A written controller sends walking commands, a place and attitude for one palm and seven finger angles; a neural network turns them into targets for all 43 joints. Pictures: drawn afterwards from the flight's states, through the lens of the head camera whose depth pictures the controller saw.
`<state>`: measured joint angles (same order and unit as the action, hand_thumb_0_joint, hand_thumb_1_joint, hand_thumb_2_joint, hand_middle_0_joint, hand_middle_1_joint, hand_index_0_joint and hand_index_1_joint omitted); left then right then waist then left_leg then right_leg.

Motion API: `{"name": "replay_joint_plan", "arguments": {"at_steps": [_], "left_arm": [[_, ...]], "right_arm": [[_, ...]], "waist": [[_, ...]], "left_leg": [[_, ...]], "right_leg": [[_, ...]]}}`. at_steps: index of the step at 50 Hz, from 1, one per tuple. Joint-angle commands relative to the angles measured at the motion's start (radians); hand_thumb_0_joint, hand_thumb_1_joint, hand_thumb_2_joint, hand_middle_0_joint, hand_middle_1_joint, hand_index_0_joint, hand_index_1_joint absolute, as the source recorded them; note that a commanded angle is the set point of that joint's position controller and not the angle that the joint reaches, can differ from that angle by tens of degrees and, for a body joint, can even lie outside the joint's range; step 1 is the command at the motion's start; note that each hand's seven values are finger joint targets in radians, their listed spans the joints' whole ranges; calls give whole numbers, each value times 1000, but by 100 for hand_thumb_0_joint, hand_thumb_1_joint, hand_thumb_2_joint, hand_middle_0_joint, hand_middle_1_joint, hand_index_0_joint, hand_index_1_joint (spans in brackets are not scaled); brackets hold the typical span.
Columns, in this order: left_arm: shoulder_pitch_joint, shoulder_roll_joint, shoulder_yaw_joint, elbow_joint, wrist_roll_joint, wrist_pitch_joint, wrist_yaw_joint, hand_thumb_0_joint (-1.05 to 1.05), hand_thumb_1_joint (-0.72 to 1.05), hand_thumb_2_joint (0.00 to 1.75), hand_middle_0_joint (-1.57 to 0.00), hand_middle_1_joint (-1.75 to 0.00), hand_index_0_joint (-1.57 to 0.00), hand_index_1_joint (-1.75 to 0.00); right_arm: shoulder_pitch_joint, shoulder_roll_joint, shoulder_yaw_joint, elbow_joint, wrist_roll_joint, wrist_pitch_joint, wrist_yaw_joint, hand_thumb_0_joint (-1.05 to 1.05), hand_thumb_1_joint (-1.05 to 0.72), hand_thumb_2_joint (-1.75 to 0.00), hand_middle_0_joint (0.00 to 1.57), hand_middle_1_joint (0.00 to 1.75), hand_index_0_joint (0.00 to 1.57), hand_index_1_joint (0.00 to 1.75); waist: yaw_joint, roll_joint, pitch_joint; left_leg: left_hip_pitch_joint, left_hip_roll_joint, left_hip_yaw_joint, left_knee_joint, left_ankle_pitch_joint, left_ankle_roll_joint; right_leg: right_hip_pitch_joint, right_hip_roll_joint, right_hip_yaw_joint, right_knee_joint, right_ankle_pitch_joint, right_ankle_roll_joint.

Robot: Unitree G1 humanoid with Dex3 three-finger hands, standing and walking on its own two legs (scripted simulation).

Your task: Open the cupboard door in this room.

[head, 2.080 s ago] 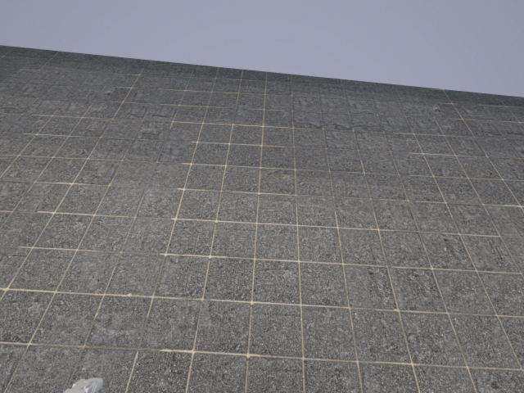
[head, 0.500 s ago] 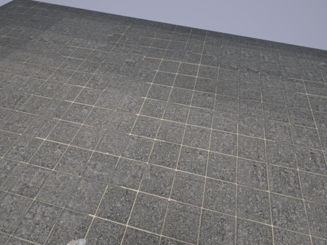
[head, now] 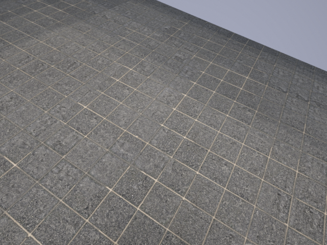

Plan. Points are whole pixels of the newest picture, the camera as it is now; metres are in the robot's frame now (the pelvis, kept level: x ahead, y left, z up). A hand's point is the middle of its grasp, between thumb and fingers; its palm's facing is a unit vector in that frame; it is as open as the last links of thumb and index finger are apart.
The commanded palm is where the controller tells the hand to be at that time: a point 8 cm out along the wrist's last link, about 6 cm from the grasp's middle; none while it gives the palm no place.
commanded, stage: turn or walk to find it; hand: left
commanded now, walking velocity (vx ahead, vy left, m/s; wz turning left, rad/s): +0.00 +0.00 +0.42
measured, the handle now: out of the picture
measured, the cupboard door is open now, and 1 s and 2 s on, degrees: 0 0 0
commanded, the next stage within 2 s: none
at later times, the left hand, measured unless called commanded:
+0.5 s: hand out of the picture +0.03 +0.17 -0.14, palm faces +0.23 -0.94 -0.26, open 7.4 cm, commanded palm none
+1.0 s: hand out of the picture -0.08 +0.23 -0.16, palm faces +0.44 -0.86 -0.24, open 7.4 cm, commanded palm none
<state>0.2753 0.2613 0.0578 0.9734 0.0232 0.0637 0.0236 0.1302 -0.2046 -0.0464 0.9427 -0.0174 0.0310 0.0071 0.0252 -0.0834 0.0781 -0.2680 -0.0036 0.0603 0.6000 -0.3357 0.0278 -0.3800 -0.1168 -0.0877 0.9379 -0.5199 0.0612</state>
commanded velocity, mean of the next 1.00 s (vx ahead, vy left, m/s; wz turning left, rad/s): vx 0.00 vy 0.00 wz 0.42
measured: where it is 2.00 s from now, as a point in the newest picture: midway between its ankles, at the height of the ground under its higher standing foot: outside the picture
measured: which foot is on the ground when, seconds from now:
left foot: down 0.00-0.34, up 0.36-0.70, down 0.72-1.00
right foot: up 0.00-0.32, down 0.34-0.72, up 0.74-1.00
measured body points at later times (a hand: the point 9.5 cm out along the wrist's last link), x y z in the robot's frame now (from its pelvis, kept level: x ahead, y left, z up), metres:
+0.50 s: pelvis -0.01 -0.03 +0.01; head +0.01 -0.05 +0.46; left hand +0.02 +0.22 -0.12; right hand +0.08 -0.28 -0.15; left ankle -0.06 +0.10 -0.65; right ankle +0.01 -0.13 -0.73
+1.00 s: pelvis -0.05 +0.01 +0.02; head -0.03 +0.04 +0.46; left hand -0.10 +0.28 -0.14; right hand +0.12 -0.18 -0.12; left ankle -0.07 +0.10 -0.73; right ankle +0.00 -0.14 -0.66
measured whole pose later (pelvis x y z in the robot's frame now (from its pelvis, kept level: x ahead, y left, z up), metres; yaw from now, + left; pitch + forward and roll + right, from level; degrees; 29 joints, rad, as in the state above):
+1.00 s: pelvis -0.05 +0.01 +0.02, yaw +24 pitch +0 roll -1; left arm 0.21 0.25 0.08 0.96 0.02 0.06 0.01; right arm 0.19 -0.17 -0.04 0.95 -0.02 0.02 -0.01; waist 0.00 -0.03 0.05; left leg -0.24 -0.03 0.00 0.45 -0.21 0.05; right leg -0.43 -0.08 -0.04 0.97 -0.42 0.09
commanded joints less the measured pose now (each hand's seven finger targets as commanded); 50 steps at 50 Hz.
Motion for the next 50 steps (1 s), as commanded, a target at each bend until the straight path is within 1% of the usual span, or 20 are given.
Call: {"name": "replay_joint_plan", "arguments": {"at_steps": [1,10,14,15,16,17,18,19,21,22,30,32,34,35,36,37,39,41,42,50], "left_arm": [[-35,72,18,-87,-6,-32,-7,0,90,90,-20,-30,-20,-30],[-77,34,13,-121,-13,-33,-3,0,90,90,-20,-30,-20,-30],[18,44,16,-108,-16,-49,3,0,90,90,-20,-30,-20,-30],[41,71,22,-106,-12,-60,7,0,90,90,-20,-30,-20,-30],[59,161,39,-111,6,-74,16,0,90,90,-20,-30,-20,-30],[55,212,41,-124,3,-71,13,0,90,90,-20,-30,-20,-30],[32,182,44,-132,-1,-72,16,0,90,90,-20,-30,-20,-30],[-24,159,38,-141,0,-71,16,0,90,90,-20,-30,-20,-30],[-102,105,22,-157,-1,-69,16,0,90,90,-20,-30,-20,-30],[-107,96,19,-162,1,-74,17,0,90,90,-20,-30,-20,-30],[23,157,37,-93,9,-65,13,0,90,90,-20,-30,-20,-30],[3,166,42,-87,11,-61,13,0,90,90,-20,-30,-20,-30],[-20,156,44,-84,1,-52,10,0,90,90,-20,-30,-20,-30],[-12,126,39,-91,-8,-43,6,0,90,90,-20,-30,-20,-30],[-10,57,27,-123,-12,-37,-2,0,90,90,-20,-30,-20,-30],[-70,54,16,-144,0,-26,3,0,90,90,-20,-30,-20,-30],[-116,62,27,-122,-2,-20,0,0,90,90,-20,-30,-20,-30],[-57,62,30,-81,-2,-26,-12,0,90,90,-20,-30,-20,-30],[-46,60,29,-74,-2,-27,-12,0,90,90,-20,-30,-20,-30],[-103,37,19,-107,-9,-28,-4,0,90,90,-20,-30,-20,-30]], "right_arm": [[51,-197,-37,-46,1,-24,-30,0,-90,-90,20,30,20,30],[79,-204,-51,-50,-8,-15,-25,0,-90,-90,20,30,20,30],[41,-199,-58,-64,-4,-9,-18,0,-90,-90,20,30,20,30],[51,-174,-56,-69,4,-9,-14,0,-90,-90,20,30,20,30],[79,-106,-48,-81,12,-9,-6,0,-90,-90,20,30,20,30],[72,-100,-50,-101,2,-4,-7,0,-90,-90,20,30,20,30],[49,-130,-61,-92,-5,12,-6,0,-90,-90,20,30,20,30],[47,-130,-64,-76,-4,19,-1,0,-90,-90,20,30,20,30],[87,-116,-61,-37,-6,23,11,0,-90,-90,20,30,20,30],[110,-102,-56,-27,-7,24,13,0,-90,-90,20,30,20,30],[11,-75,-31,-46,7,14,10,0,-90,-90,20,30,20,30],[49,-74,-28,-41,9,7,7,0,-90,-90,20,30,20,30],[110,-92,-31,-24,6,-1,4,0,-90,-90,20,30,20,30],[142,-143,-40,-20,3,-10,5,0,-90,-90,20,30,20,30],[172,-242,-61,-30,-4,-17,3,0,-90,-90,20,30,20,30],[205,-277,-71,-19,-5,-12,-6,0,-90,-90,20,30,20,30],[143,-224,-55,-19,-6,-16,-25,0,-90,-90,20,30,20,30],[67,-181,-37,-44,-3,-26,-28,0,-90,-90,20,30,20,30],[72,-175,-37,-46,-1,-30,-30,0,-90,-90,20,30,20,30],[129,-190,-52,-33,-6,-20,-28,0,-90,-90,20,30,20,30]], "waist": [[-33,252,-106],[-52,229,-99],[0,207,-125],[10,136,-134],[13,-126,-140],[20,-211,-118],[23,-207,-100],[-4,-159,-46],[-47,-47,-16],[-52,-62,-32],[23,-107,-78],[2,-125,-96],[-37,-76,-109],[-55,62,-134],[-67,380,-126],[-99,370,-119],[-73,313,-67],[-29,248,-76],[-32,225,-92],[-65,203,-105]], "left_leg": [[162,250,-245,-234,620,135],[123,227,-329,-230,552,153],[14,176,-342,-149,460,104],[-70,126,-313,-79,339,55],[-251,-2,-175,126,47,-19],[-298,-59,-115,330,-247,-49],[-275,-19,-164,463,-228,-43],[-282,-7,-152,557,-170,-47],[-267,22,-120,613,-60,-62],[-265,25,-101,601,-40,-72],[-146,24,8,227,-127,-81],[-88,22,29,108,-102,-74],[56,24,38,-87,65,-61],[182,88,-47,-191,178,-36],[250,334,-374,-268,415,58],[165,410,-452,-318,411,141],[88,322,-380,-320,323,130],[89,250,-275,-305,365,113],[112,238,-261,-299,419,118],[169,240,-349,-278,445,157]], "right_leg": [[-155,7,67,182,74,10],[-27,62,51,-124,71,12],[183,87,35,-419,246,1],[297,43,69,-548,338,-7],[413,-188,311,-641,406,-77],[321,-357,427,-656,498,-182],[208,-330,415,-682,402,-210],[151,-286,378,-694,330,-212],[120,-203,210,-661,346,-182],[148,-187,158,-649,392,-178],[257,-231,86,-557,661,-210],[257,-233,60,-505,692,-191],[176,-206,1,-421,599,-125],[63,-158,-43,-296,453,-72],[-156,-23,-97,-80,23,3],[-166,7,-9,86,-118,1],[-192,-3,79,193,10,-5],[-164,-2,71,199,117,4],[-155,4,69,185,129,10],[-108,44,68,-31,73,21]]}}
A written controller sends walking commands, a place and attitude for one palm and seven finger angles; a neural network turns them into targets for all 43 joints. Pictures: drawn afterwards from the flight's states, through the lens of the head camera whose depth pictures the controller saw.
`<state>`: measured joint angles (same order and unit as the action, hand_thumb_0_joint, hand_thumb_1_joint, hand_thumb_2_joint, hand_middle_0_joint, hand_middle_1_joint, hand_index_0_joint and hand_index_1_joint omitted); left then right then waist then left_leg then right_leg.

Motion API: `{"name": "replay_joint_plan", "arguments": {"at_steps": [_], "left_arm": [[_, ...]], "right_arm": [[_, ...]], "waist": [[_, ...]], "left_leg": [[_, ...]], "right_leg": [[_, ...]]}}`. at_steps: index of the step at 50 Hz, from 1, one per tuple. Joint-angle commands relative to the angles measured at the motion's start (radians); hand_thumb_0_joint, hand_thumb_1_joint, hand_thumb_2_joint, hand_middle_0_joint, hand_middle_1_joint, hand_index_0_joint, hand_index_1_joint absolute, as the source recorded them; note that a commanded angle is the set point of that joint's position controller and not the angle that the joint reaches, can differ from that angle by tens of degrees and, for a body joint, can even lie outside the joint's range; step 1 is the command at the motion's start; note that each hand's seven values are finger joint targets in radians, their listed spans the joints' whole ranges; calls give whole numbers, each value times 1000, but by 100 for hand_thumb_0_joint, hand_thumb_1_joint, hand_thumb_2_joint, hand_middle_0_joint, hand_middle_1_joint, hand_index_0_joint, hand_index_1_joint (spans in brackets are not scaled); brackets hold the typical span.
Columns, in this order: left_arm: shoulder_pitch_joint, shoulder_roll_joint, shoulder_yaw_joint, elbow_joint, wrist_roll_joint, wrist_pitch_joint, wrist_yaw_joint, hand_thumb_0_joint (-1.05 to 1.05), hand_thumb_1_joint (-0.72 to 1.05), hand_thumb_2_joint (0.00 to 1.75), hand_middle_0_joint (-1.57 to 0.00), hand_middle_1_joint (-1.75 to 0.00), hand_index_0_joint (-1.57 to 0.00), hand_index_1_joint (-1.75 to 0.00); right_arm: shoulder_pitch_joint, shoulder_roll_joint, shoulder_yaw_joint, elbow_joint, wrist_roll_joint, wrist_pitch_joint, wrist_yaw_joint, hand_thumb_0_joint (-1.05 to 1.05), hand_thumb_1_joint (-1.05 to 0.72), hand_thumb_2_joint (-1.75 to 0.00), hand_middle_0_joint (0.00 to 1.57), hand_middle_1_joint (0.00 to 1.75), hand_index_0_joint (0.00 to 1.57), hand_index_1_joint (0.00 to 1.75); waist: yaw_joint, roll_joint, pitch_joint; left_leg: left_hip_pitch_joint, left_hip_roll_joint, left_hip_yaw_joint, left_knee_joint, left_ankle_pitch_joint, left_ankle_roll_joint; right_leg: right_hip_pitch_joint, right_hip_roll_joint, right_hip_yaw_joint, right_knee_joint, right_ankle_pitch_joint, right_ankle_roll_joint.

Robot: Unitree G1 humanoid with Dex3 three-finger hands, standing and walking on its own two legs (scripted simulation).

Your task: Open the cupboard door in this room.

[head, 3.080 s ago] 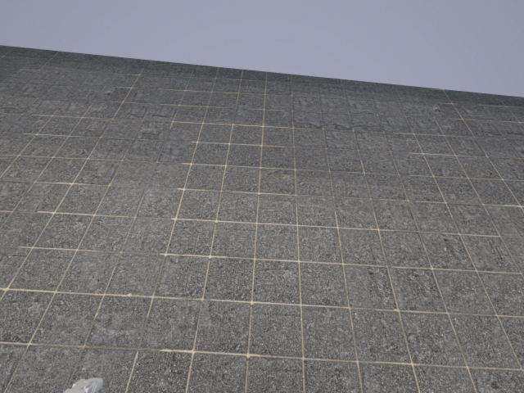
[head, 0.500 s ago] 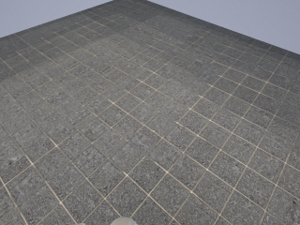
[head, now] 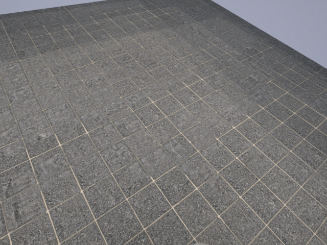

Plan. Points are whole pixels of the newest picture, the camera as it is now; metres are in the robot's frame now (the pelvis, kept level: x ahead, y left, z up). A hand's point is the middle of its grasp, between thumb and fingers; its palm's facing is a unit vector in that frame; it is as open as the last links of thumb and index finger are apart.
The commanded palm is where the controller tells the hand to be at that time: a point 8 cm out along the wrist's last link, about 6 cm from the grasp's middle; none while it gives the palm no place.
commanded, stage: turn or walk to find it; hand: left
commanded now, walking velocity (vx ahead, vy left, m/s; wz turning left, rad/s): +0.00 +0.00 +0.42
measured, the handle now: out of the picture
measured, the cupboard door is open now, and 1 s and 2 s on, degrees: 0 0 0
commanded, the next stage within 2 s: none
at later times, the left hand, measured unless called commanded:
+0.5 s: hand out of the picture -0.01 +0.17 -0.17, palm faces +0.24 -0.94 -0.23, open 7.4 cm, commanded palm none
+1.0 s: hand out of the picture -0.05 +0.23 -0.16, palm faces +0.43 -0.87 -0.24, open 7.4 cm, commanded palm none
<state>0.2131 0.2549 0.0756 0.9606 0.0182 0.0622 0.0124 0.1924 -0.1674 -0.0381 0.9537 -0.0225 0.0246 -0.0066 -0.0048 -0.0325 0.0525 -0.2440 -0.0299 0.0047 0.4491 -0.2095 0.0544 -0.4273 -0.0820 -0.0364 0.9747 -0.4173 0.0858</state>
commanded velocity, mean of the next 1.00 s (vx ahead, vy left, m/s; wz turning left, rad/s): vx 0.00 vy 0.00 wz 0.42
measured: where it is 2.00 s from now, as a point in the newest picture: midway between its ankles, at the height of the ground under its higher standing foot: outside the picture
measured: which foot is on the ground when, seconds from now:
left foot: down 0.00-0.20, up 0.22-0.58, down 0.60-1.00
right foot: up 0.00-0.18, down 0.20-0.62, up 0.64-1.00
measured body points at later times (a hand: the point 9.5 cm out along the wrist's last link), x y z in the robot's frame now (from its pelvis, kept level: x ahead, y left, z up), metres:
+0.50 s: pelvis -0.02 -0.03 +0.00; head +0.01 -0.03 +0.44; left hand -0.02 +0.22 -0.15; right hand +0.08 -0.28 -0.15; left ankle -0.07 +0.11 -0.69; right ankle -0.01 -0.15 -0.74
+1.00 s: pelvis -0.05 +0.01 +0.00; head -0.03 +0.03 +0.45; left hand -0.07 +0.28 -0.14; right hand +0.11 -0.19 -0.14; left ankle -0.07 +0.10 -0.74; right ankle +0.00 -0.14 -0.70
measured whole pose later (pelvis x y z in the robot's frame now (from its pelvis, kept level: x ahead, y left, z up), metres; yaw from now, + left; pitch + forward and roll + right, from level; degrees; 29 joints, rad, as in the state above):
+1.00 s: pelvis -0.05 +0.01 +0.00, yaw +24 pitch +0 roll -1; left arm 0.16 0.24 0.07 0.93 0.01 0.06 0.01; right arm 0.20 -0.18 -0.05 0.96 -0.03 0.03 0.00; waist -0.02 -0.01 0.05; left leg -0.24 -0.05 -0.04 0.44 -0.21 0.05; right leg -0.39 -0.07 -0.02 0.87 -0.43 0.09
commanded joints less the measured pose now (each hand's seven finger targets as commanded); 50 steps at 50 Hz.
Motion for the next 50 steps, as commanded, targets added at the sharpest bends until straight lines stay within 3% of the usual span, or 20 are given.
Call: {"name": "replay_joint_plan", "arguments": {"at_steps": [1,6,8,9,10,11,12,13,15,20,25,28,29,30,31,32,34,37,46,50], "left_arm": [[-42,42,1,-99,-5,-28,7,0,90,90,-20,-30,-20,-30],[12,39,-3,-101,-11,-39,14,0,90,90,-20,-30,-20,-30],[76,59,3,-86,-10,-49,20,0,90,90,-20,-30,-20,-30],[91,115,13,-89,1,-60,26,0,90,90,-20,-30,-20,-30],[87,195,29,-101,14,-64,29,0,90,90,-20,-30,-20,-30],[68,189,30,-117,3,-61,31,0,90,90,-20,-30,-20,-30],[16,166,26,-127,3,-60,31,0,90,90,-20,-30,-20,-30],[-27,132,15,-133,3,-62,28,0,90,90,-20,-30,-20,-30],[-57,98,1,-138,3,-72,24,0,90,90,-20,-30,-20,-30],[39,119,7,-98,10,-71,25,0,90,90,-20,-30,-20,-30],[91,165,21,-66,16,-64,21,0,90,90,-20,-30,-20,-30],[58,169,28,-58,10,-56,21,0,90,90,-20,-30,-20,-30],[60,152,25,-58,-1,-50,18,0,90,90,-20,-30,-20,-30],[86,99,18,-84,-8,-41,12,0,90,90,-20,-30,-20,-30],[41,52,-5,-116,0,-38,10,0,90,90,-20,-30,-20,-30],[-22,63,-4,-111,4,-21,21,0,90,90,-20,-30,-20,-30],[-40,73,6,-86,-1,-23,11,0,90,90,-20,-30,-20,-30],[13,71,9,-54,0,-27,-1,0,90,90,-20,-30,-20,-30],[-55,55,3,-99,-3,-26,7,0,90,90,-20,-30,-20,-30],[-43,37,-4,-113,-9,-34,11,0,90,90,-20,-30,-20,-30]], "right_arm": [[64,-228,-63,-44,-1,-12,-12,0,-90,-90,20,30,20,30],[30,-231,-70,-58,-4,-3,-4,0,-90,-90,20,30,20,30],[6,-210,-68,-70,6,0,1,0,-90,-90,20,30,20,30],[20,-164,-62,-79,14,-1,6,0,-90,-90,20,30,20,30],[15,-112,-53,-108,13,0,10,0,-90,-90,20,30,20,30],[3,-167,-70,-105,-3,15,8,0,-90,-90,20,30,20,30],[-11,-166,-75,-90,-3,26,12,0,-90,-90,20,30,20,30],[2,-159,-76,-68,-3,31,19,0,-90,-90,20,30,20,30],[53,-144,-69,-39,-3,32,26,0,-90,-90,20,30,20,30],[-17,-133,-58,-48,2,33,25,0,-90,-90,20,30,20,30],[-73,-118,-40,-62,14,20,23,0,-90,-90,20,30,20,30],[3,-128,-38,-45,14,5,17,0,-90,-90,20,30,20,30],[40,-164,-43,-35,12,-4,18,0,-90,-90,20,30,20,30],[67,-262,-64,-40,2,-15,16,0,-90,-90,20,30,20,30],[113,-326,-77,-36,8,-8,14,0,-90,-90,20,30,20,30],[145,-304,-76,-11,5,-14,-4,0,-90,-90,20,30,20,30],[49,-250,-58,-30,2,-12,-15,0,-90,-90,20,30,20,30],[2,-221,-46,-52,7,-24,-15,0,-90,-90,20,30,20,30],[56,-228,-61,-47,0,-14,-12,0,-90,-90,20,30,20,30],[41,-232,-66,-54,-5,-7,-8,0,-90,-90,20,30,20,30]], "waist": [[-36,164,-83],[-7,179,-91],[30,135,-104],[36,-24,-108],[41,-272,-68],[48,-242,-72],[25,-182,-27],[-1,-112,12],[-26,-96,-4],[22,-135,-15],[56,-176,-52],[8,-166,-95],[-13,-75,-123],[-23,188,-156],[-44,330,-139],[-77,315,-141],[-33,232,-61],[-3,171,-77],[-33,173,-72],[-25,183,-87]], "left_leg": [[142,266,-302,-124,312,132],[43,224,-336,-81,327,108],[-90,173,-311,-15,191,53],[-232,89,-232,120,22,-6],[-364,-49,-53,339,-284,-75],[-327,-9,-89,524,-342,-76],[-315,7,-98,644,-302,-75],[-316,23,-87,717,-232,-80],[-315,39,-52,754,-153,-101],[-285,58,-1,600,-203,-125],[-171,49,62,351,-257,-110],[-26,40,90,85,-104,-95],[109,67,65,-51,42,-79],[267,280,-207,-94,299,4],[259,434,-333,-102,560,101],[204,412,-337,-111,552,108],[134,328,-249,-110,466,104],[133,256,-171,-123,439,85],[155,266,-297,-131,327,129],[91,245,-335,-102,346,123]], "right_leg": [[-46,14,16,-94,-34,-6],[128,58,1,-329,34,-27],[315,37,8,-552,191,-34],[427,-108,152,-670,162,-76],[407,-349,387,-737,183,-185],[287,-399,383,-751,193,-243],[207,-340,339,-751,169,-245],[175,-278,243,-733,185,-222],[212,-215,106,-688,297,-197],[294,-237,57,-653,443,-217],[330,-264,32,-577,617,-227],[316,-240,-33,-461,627,-165],[233,-215,-77,-366,538,-115],[8,-103,-140,-180,192,-41],[-108,-39,-101,-9,-226,-11],[-111,-36,-6,85,-210,-15],[-133,-45,28,163,-70,-18],[-97,-34,14,154,29,-6],[-68,1,21,-54,-16,3],[50,37,12,-218,-19,-17]]}}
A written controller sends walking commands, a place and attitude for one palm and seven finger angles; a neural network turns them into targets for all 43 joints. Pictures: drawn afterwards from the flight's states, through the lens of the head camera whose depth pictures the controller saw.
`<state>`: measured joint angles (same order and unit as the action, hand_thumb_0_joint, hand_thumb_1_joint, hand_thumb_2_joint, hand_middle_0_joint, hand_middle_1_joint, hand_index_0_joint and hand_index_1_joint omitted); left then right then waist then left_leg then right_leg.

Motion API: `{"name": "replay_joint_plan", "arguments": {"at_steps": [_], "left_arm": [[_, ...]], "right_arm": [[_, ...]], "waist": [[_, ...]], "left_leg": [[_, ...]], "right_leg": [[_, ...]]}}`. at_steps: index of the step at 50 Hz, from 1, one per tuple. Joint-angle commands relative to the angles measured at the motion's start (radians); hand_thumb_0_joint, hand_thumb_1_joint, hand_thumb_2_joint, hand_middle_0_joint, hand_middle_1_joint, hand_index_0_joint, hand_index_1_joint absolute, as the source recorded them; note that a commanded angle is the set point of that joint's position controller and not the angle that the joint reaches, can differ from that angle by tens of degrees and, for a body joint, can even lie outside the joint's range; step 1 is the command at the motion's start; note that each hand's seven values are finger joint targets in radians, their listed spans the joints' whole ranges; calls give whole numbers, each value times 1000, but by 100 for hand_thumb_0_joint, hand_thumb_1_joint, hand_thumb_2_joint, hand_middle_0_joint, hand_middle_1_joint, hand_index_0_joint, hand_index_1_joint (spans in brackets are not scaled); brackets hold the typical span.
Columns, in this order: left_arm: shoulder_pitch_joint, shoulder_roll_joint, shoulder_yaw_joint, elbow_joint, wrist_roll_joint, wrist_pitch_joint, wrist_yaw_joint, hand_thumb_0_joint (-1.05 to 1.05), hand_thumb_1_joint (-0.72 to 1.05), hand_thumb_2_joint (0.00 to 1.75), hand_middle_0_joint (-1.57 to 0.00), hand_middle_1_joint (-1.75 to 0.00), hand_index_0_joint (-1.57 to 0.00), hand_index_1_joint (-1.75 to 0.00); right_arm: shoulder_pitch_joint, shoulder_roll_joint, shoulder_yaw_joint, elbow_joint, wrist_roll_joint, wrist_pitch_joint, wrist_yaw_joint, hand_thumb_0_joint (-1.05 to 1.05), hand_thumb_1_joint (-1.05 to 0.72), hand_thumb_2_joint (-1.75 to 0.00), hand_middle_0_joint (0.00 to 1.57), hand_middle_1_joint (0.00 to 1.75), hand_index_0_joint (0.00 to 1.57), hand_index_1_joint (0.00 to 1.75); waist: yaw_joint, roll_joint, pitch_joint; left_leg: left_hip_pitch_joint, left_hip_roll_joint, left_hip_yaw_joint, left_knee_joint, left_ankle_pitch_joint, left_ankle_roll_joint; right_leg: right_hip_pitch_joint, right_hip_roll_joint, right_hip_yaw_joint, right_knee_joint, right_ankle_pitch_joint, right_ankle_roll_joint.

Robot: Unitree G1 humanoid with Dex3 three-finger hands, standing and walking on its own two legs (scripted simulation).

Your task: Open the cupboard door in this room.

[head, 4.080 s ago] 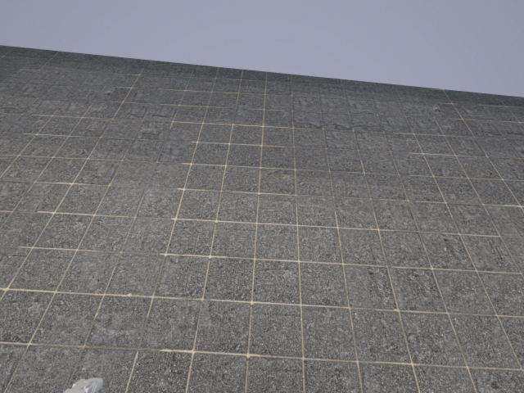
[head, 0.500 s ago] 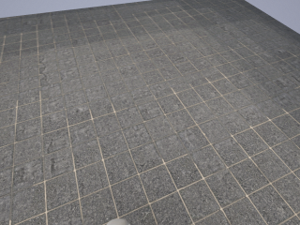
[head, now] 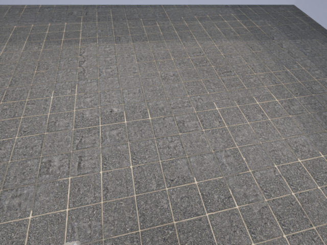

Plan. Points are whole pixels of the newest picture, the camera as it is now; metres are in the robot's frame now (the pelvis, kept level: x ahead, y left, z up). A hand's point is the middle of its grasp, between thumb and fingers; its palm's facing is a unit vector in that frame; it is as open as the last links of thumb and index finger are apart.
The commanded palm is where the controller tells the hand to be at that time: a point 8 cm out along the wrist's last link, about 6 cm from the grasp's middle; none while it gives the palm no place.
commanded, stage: turn or walk to find it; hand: left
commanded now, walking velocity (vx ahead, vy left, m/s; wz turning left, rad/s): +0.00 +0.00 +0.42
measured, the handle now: out of the picture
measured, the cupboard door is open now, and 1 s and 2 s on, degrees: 0 0 0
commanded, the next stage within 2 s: none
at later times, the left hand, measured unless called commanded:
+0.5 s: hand out of the picture -0.03 +0.19 -0.18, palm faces +0.27 -0.93 -0.23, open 7.4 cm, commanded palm none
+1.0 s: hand out of the picture -0.03 +0.20 -0.16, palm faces +0.44 -0.85 -0.28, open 7.4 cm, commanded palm none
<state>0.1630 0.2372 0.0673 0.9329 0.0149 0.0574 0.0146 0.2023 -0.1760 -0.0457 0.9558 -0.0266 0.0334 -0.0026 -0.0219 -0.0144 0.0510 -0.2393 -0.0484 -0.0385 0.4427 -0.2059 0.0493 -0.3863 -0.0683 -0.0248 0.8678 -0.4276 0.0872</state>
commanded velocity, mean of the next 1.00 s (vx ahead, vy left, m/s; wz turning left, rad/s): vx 0.00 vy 0.00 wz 0.42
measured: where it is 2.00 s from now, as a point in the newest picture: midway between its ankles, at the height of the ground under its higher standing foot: outside the picture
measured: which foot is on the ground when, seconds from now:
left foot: down 0.00-0.12, up 0.14-0.52, down 0.54-0.96, up 0.98-1.00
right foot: up 0.00-0.10, down 0.12-0.54, up 0.56-0.94, down 0.96-1.00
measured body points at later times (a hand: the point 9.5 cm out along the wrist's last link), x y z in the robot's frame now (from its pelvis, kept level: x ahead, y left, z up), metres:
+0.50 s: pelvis -0.02 -0.01 -0.01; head +0.01 +0.00 +0.44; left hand -0.04 +0.24 -0.16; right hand +0.10 -0.25 -0.15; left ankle -0.06 +0.11 -0.73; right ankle -0.01 -0.14 -0.74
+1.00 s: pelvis -0.04 -0.02 -0.01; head -0.01 -0.04 +0.44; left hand -0.05 +0.25 -0.14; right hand +0.12 -0.22 -0.17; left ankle -0.06 +0.11 -0.73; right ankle +0.02 -0.12 -0.74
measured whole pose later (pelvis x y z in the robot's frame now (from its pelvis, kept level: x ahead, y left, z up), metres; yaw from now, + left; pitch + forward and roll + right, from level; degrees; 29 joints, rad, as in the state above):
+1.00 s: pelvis -0.04 -0.02 -0.01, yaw +26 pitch -1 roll +1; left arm 0.17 0.19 0.04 0.90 0.02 0.02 0.02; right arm 0.21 -0.22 -0.07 0.95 -0.02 0.06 0.01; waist -0.02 0.04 0.05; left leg -0.35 -0.04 -0.08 0.65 -0.33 -0.01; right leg -0.27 -0.04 -0.07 0.58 -0.29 0.02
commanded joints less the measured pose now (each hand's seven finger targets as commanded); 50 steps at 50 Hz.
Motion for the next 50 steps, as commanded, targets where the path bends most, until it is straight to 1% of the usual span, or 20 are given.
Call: {"name": "replay_joint_plan", "arguments": {"at_steps": [1,4,6,7,11,19,22,24,25,26,27,28,30,33,41,46,47,48,49,50], "left_arm": [[16,58,5,-85,-7,-33,10,0,90,90,-20,-30,-20,-30],[110,85,12,-67,-7,-50,17,0,90,90,-20,-30,-20,-30],[117,224,37,-83,15,-64,26,0,90,90,-20,-30,-20,-30],[104,210,40,-92,5,-63,28,0,90,90,-20,-30,-20,-30],[-31,106,9,-108,5,-65,23,0,90,90,-20,-30,-20,-30],[116,164,24,-45,16,-62,19,0,90,90,-20,-30,-20,-30],[121,183,34,-33,19,-57,19,0,90,90,-20,-30,-20,-30],[100,184,36,-27,10,-52,17,0,90,90,-20,-30,-20,-30],[105,165,34,-29,1,-45,15,0,90,90,-20,-30,-20,-30],[124,109,26,-51,-5,-37,9,0,90,90,-20,-30,-20,-30],[84,65,6,-88,1,-32,8,0,90,90,-20,-30,-20,-30],[17,81,7,-86,7,-19,17,0,90,90,-20,-30,-20,-30],[-10,90,16,-65,1,-19,6,0,90,90,-20,-30,-20,-30],[56,81,14,-32,2,-26,-4,0,90,90,-20,-30,-20,-30],[9,61,4,-76,-4,-28,3,0,90,90,-20,-30,-20,-30],[118,74,9,-59,-7,-44,10,0,90,90,-20,-30,-20,-30],[152,106,16,-57,-2,-54,15,0,90,90,-20,-30,-20,-30],[158,192,34,-62,14,-64,23,0,90,90,-20,-30,-20,-30],[143,231,32,-84,12,-57,20,0,90,90,-20,-30,-20,-30],[99,204,37,-96,7,-61,23,0,90,90,-20,-30,-20,-30]], "right_arm": [[31,-222,-59,-58,-1,-15,-10,0,-90,-90,20,30,20,30],[9,-198,-59,-70,11,-13,-5,0,-90,-90,20,30,20,30],[27,-110,-46,-106,17,-13,5,0,-90,-90,20,30,20,30],[9,-158,-60,-101,4,2,2,0,-90,-90,20,30,20,30],[56,-134,-62,-36,3,24,21,0,-90,-90,20,30,20,30],[-57,-108,-38,-53,12,18,20,0,-90,-90,20,30,20,30],[-52,-105,-30,-57,19,5,17,0,-90,-90,20,30,20,30],[8,-119,-29,-42,17,-6,14,0,-90,-90,20,30,20,30],[42,-156,-38,-35,14,-15,14,0,-90,-90,20,30,20,30],[66,-253,-58,-41,7,-24,13,0,-90,-90,20,30,20,30],[117,-315,-70,-35,9,-18,8,0,-90,-90,20,30,20,30],[137,-291,-68,-12,6,-21,-4,0,-90,-90,20,30,20,30],[31,-238,-50,-38,3,-20,-16,0,-90,-90,20,30,20,30],[-5,-219,-40,-56,8,-33,-18,0,-90,-90,20,30,20,30],[21,-229,-54,-59,2,-18,-12,0,-90,-90,20,30,20,30],[-27,-221,-59,-82,7,-8,-3,0,-90,-90,20,30,20,30],[-27,-190,-56,-89,13,-9,1,0,-90,-90,20,30,20,30],[-1,-120,-47,-106,20,-9,7,0,-90,-90,20,30,20,30],[-23,-134,-54,-123,11,-2,7,0,-90,-90,20,30,20,30],[-27,-161,-62,-110,2,14,7,0,-90,-90,20,30,20,30]], "waist": [[-3,171,-83],[49,87,-116],[57,-262,-98],[63,-209,-101],[-15,-113,14],[62,-182,-25],[63,-198,-72],[26,-180,-107],[4,-84,-126],[-6,191,-149],[-34,323,-134],[-58,286,-129],[-20,228,-34],[11,163,-83],[-12,166,-78],[46,155,-82],[62,68,-90],[60,-203,-96],[73,-248,-67],[59,-264,-43]], "left_leg": [[64,255,-300,-79,367,123],[-94,178,-270,21,217,47],[-352,-31,-16,387,-326,-75],[-321,15,-56,557,-361,-72],[-312,66,-12,768,-166,-96],[-224,75,86,453,-247,-118],[-145,66,121,278,-243,-104],[-23,59,141,78,-83,-94],[112,93,108,-48,63,-77],[262,304,-168,-87,318,2],[238,457,-301,-100,556,118],[161,431,-286,-114,447,130],[69,348,-227,-122,345,120],[134,281,-140,-101,450,97],[104,281,-232,-91,379,125],[-71,217,-253,-16,245,71],[-159,161,-217,63,118,24],[-335,22,-70,265,-151,-49],[-331,-10,-23,486,-360,-68],[-322,26,-71,623,-340,-65]], "right_leg": [[47,35,-2,-168,10,-23],[297,10,10,-479,228,-35],[388,-397,374,-609,334,-208],[280,-415,348,-613,326,-260],[148,-238,87,-585,320,-200],[272,-268,4,-504,573,-222],[309,-280,-9,-430,667,-216],[285,-255,-69,-341,641,-159],[190,-228,-105,-238,543,-110],[-38,-114,-156,-51,169,-39],[-148,-52,-113,112,-231,-12],[-134,-53,-27,210,-206,-22],[-162,-61,10,262,-74,-24],[-140,-43,-5,234,13,-9],[-40,4,-8,-36,-24,-8],[218,31,-27,-365,178,-26],[324,-30,27,-490,223,-39],[410,-268,284,-586,202,-124],[266,-416,367,-630,204,-223],[166,-389,367,-664,118,-239]]}}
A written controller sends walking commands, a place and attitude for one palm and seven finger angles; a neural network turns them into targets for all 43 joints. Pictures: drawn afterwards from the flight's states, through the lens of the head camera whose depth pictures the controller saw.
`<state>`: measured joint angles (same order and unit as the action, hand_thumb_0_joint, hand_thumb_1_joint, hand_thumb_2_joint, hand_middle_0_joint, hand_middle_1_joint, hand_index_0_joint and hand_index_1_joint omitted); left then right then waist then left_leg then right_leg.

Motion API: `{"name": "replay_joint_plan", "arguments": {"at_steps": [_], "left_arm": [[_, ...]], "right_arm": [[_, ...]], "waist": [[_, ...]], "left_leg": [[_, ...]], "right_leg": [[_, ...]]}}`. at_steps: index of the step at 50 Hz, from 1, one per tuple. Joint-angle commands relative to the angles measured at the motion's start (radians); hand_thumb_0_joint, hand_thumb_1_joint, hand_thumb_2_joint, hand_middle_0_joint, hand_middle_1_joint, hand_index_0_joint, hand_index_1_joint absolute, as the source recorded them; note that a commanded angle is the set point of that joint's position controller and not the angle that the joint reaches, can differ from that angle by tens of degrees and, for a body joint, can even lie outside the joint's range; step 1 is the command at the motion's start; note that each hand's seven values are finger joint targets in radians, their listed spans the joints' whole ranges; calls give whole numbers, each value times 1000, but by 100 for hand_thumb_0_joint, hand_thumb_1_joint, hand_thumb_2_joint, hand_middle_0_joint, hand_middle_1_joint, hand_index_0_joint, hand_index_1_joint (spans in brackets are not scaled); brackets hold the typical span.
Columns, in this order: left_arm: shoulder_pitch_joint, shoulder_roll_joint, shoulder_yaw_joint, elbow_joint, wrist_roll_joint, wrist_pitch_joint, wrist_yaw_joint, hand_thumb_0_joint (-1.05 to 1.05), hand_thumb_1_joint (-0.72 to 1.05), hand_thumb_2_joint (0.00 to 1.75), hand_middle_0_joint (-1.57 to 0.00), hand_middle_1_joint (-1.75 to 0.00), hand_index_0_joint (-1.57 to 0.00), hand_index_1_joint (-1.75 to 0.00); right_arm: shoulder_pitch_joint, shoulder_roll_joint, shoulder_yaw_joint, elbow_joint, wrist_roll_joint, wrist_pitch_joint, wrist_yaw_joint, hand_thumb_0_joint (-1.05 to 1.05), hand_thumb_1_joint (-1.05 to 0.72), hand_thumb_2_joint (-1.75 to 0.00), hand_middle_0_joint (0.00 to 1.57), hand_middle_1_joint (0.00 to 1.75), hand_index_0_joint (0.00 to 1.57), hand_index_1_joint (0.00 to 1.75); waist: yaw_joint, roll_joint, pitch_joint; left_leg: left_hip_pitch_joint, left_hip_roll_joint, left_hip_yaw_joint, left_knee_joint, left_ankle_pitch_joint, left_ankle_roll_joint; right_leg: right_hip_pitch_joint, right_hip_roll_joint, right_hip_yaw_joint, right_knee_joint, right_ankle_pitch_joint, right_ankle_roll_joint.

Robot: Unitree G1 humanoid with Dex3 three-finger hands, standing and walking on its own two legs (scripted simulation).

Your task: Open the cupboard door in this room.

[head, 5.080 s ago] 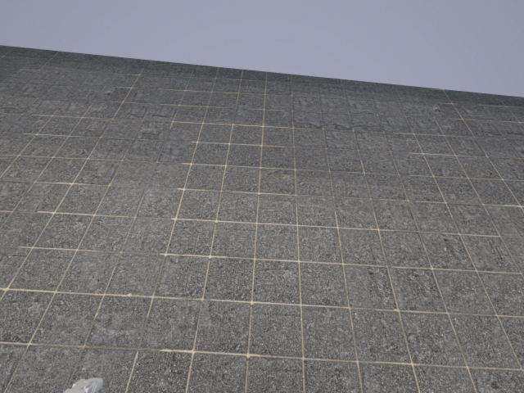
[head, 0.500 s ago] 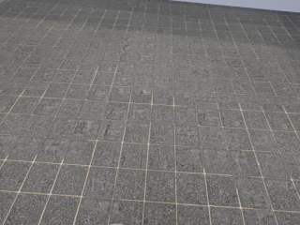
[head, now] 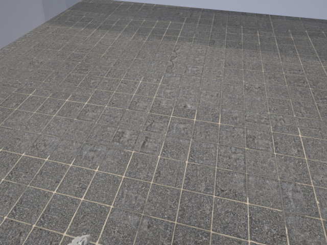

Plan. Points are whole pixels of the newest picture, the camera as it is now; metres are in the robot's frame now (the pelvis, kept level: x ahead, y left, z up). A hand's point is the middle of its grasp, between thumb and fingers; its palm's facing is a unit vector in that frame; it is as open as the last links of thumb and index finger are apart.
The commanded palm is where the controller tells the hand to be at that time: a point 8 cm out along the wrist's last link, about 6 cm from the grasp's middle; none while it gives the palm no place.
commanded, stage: turn or walk to find it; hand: left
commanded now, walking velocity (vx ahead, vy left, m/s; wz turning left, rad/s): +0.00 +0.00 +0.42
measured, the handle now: out of the picture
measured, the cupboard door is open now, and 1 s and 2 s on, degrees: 0 0 0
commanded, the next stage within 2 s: none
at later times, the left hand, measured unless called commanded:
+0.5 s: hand out of the picture -0.06 +0.25 -0.18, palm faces +0.28 -0.93 -0.23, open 7.4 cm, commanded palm none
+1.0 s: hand out of the picture -0.04 +0.20 -0.13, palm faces +0.43 -0.86 -0.27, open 7.4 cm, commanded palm none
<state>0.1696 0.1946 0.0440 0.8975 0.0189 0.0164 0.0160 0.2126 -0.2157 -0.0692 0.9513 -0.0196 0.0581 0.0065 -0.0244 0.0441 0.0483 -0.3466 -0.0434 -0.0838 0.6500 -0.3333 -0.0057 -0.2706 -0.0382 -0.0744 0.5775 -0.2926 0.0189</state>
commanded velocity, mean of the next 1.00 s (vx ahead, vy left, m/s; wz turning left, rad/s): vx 0.00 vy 0.00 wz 0.42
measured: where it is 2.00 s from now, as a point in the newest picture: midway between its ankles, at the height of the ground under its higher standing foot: outside the picture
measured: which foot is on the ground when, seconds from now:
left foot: up 0.00-0.36, down 0.38-0.86, up 0.88-1.00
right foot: down 0.00-0.38, up 0.40-0.82, down 0.84-1.00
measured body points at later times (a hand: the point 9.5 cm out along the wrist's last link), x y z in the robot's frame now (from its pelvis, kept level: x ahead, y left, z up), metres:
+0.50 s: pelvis -0.03 +0.04 +0.00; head -0.01 +0.07 +0.45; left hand -0.07 +0.30 -0.16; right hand +0.10 -0.19 -0.13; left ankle -0.06 +0.14 -0.73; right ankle -0.01 -0.10 -0.67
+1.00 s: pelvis -0.05 -0.01 +0.01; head -0.02 -0.03 +0.46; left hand -0.07 +0.25 -0.11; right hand +0.09 -0.23 -0.16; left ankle -0.11 +0.12 -0.65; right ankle +0.00 -0.09 -0.73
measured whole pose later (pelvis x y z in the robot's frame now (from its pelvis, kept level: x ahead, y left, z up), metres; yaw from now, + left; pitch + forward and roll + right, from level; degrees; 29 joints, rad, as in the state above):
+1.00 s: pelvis -0.05 -0.01 +0.01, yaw +26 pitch -2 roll +2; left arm 0.19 0.16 0.03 0.91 0.02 0.02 0.02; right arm 0.24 -0.25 -0.09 0.98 -0.03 0.08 0.02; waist -0.03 0.05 0.05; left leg -0.49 -0.02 -0.04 1.11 -0.38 -0.04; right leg -0.22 -0.06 -0.13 0.52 -0.28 -0.03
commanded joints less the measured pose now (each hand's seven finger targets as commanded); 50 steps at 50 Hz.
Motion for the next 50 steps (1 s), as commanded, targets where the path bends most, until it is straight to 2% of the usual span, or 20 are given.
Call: {"name": "replay_joint_plan", "arguments": {"at_steps": [1,4,12,15,17,18,19,20,22,26,34,38,40,41,42,43,44,45,47,50], "left_arm": [[40,220,54,-71,2,-14,24,0,90,90,-20,-30,-20,-30],[-23,156,31,-83,1,-25,18,0,90,90,-20,-30,-20,-30],[118,210,49,-9,15,-20,19,0,90,90,-20,-30,-20,-30],[117,229,58,6,14,-14,16,0,90,90,-20,-30,-20,-30],[96,220,58,10,6,-6,13,0,90,90,-20,-30,-20,-30],[93,194,54,4,-4,2,11,0,90,90,-20,-30,-20,-30],[104,126,43,-30,-11,9,4,0,90,90,-20,-30,-20,-30],[36,111,28,-62,-1,14,4,0,90,90,-20,-30,-20,-30],[-18,124,36,-42,0,26,8,0,90,90,-20,-30,-20,-30],[46,123,36,11,-3,17,-7,0,90,90,-20,-30,-20,-30],[-19,103,27,-35,-8,15,4,0,90,90,-20,-30,-20,-30],[18,98,27,-36,-13,8,8,0,90,90,-20,-30,-20,-30],[93,106,30,-21,-14,-1,11,0,90,90,-20,-30,-20,-30],[119,138,36,-16,-9,-11,14,0,90,90,-20,-30,-20,-30],[136,215,51,-18,6,-22,23,0,90,90,-20,-30,-20,-30],[128,267,57,-35,9,-19,21,0,90,90,-20,-30,-20,-30],[100,240,60,-48,-1,-24,23,0,90,90,-20,-30,-20,-30],[39,217,52,-58,-1,-20,23,0,90,90,-20,-30,-20,-30],[-43,161,35,-73,0,-22,21,0,90,90,-20,-30,-20,-30],[10,148,31,-59,1,-29,21,0,90,90,-20,-30,-20,-30]], "right_arm": [[-31,-127,-44,-93,-3,-3,3,0,-90,-90,20,30,20,30],[41,-102,-35,-36,-7,2,15,0,-90,-90,20,30,20,30],[-67,-68,-12,-51,5,-8,13,0,-90,-90,20,30,20,30],[-38,-66,-5,-46,13,-21,7,0,-90,-90,20,30,20,30],[27,-78,-6,-31,10,-30,4,0,-90,-90,20,30,20,30],[66,-124,-15,-23,8,-40,5,0,-90,-90,20,30,20,30],[85,-225,-37,-31,-2,-48,2,0,-90,-90,20,30,20,30],[122,-275,-47,-26,-2,-40,-3,0,-90,-90,20,30,20,30],[72,-219,-33,-18,-4,-45,-24,0,-90,-90,20,30,20,30],[-8,-171,-11,-43,3,-58,-29,0,-90,-90,20,30,20,30],[38,-181,-27,-39,-5,-45,-24,0,-90,-90,20,30,20,30],[9,-182,-33,-54,-8,-37,-18,0,-90,-90,20,30,20,30],[-19,-178,-35,-66,-2,-34,-15,0,-90,-90,20,30,20,30],[-18,-153,-34,-68,5,-35,-10,0,-90,-90,20,30,20,30],[5,-87,-25,-84,13,-36,-5,0,-90,-90,20,30,20,30],[-20,-82,-26,-110,6,-33,-4,0,-90,-90,20,30,20,30],[-26,-124,-38,-96,-6,-13,-5,0,-90,-90,20,30,20,30],[-20,-123,-44,-76,-4,-4,0,0,-90,-90,20,30,20,30],[28,-101,-39,-38,-7,2,11,0,-90,-90,20,30,20,30],[40,-100,-34,-27,-5,4,13,0,-90,-90,20,30,20,30]], "waist": [[35,-254,6],[-6,-189,6],[74,-222,-34],[63,-245,-79],[24,-214,-99],[-4,-97,-122],[-10,213,-115],[-43,226,-91],[-29,214,-54],[18,106,-60],[-15,93,-69],[4,115,-72],[44,95,-89],[57,22,-96],[61,-209,-114],[73,-319,-79],[68,-331,-51],[37,-234,0],[-11,-159,33],[10,-210,2]], "left_leg": [[-210,39,-17,506,-159,-9],[-195,62,36,577,-10,-41],[-109,79,129,219,-135,-59],[-13,62,171,56,-116,-46],[129,61,182,-152,49,-33],[255,117,114,-264,165,-14],[343,362,-214,-323,396,87],[262,467,-277,-349,485,184],[193,384,-227,-349,404,175],[219,277,-93,-328,528,150],[248,284,-194,-310,507,184],[154,256,-233,-287,484,169],[73,217,-217,-233,402,132],[-11,168,-188,-171,304,86],[-187,52,-63,9,56,18],[-234,-25,29,225,-230,-19],[-210,20,-29,382,-225,-14],[-204,30,-24,493,-162,-15],[-196,57,12,562,-48,-31],[-199,68,43,553,-12,-57]], "right_leg": [[-12,-384,361,-378,-75,-160],[11,-263,129,-321,57,-112],[155,-320,62,-236,326,-159],[165,-326,39,-164,425,-149],[96,-297,-28,-68,369,-83],[-7,-255,-70,53,253,-30],[-252,-123,-124,250,-128,49],[-277,-86,-54,404,-342,50],[-302,-90,48,536,-250,44],[-258,-74,44,519,-106,59],[-199,-34,52,299,-165,63],[-58,0,36,120,-124,46],[83,2,24,-73,18,41],[196,-39,61,-201,94,31],[317,-256,281,-290,93,-39],[217,-439,413,-324,166,-152],[85,-426,414,-355,83,-179],[15,-378,357,-367,-4,-172],[-5,-281,178,-326,60,-128],[61,-264,107,-306,143,-125]]}}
